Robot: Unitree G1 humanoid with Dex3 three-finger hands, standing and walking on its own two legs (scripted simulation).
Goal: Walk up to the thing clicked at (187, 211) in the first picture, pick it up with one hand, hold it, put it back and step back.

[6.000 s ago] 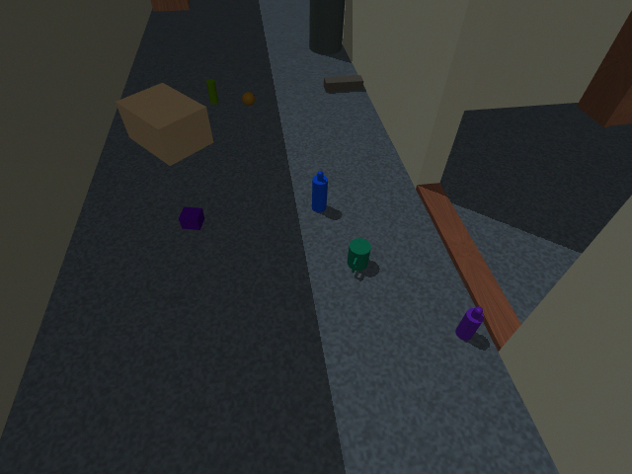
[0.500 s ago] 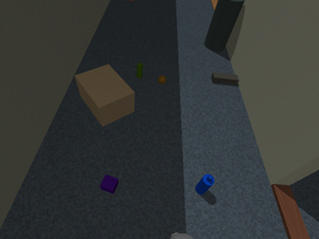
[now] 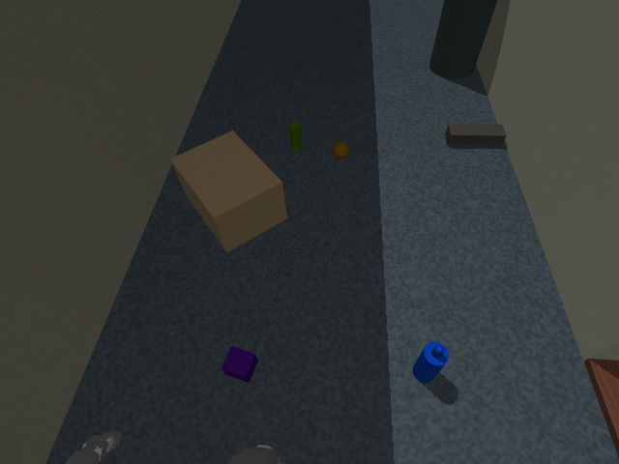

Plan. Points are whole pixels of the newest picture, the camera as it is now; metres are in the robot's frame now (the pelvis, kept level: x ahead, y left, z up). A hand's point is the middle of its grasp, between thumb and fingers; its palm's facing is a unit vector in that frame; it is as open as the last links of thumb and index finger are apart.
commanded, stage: walk up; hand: left
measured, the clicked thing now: (240, 364) +0.48 +0.26 -0.73
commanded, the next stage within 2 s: none
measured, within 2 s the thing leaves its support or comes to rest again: neither
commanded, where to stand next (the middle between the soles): +0.07 +0.02 m, yaw +1 degrees
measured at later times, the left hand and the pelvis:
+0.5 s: hand out of the picture +0.01 +0.29 -0.15, palm faces -0.04 -0.93 -0.36, open 7.3 cm; pelvis -0.04 +0.03 +0.00, yaw -1 degrees
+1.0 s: hand out of the picture +0.09 +0.28 -0.14, palm faces -0.05 -0.94 -0.35, open 7.3 cm; pelvis -0.01 +0.02 +0.01, yaw -2 degrees
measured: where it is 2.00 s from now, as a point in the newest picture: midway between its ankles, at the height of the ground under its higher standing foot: outside the picture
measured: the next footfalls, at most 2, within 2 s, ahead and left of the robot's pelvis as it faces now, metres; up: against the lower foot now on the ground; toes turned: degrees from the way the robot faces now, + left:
left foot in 0.10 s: +0.05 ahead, +0.14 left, +0.00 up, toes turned -1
right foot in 0.38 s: +0.01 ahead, -0.10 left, +0.00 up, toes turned -2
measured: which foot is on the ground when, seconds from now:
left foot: up 0.00-0.08, down 0.10-1.00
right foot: down 0.00-0.12, up 0.14-0.36, down 0.38-1.00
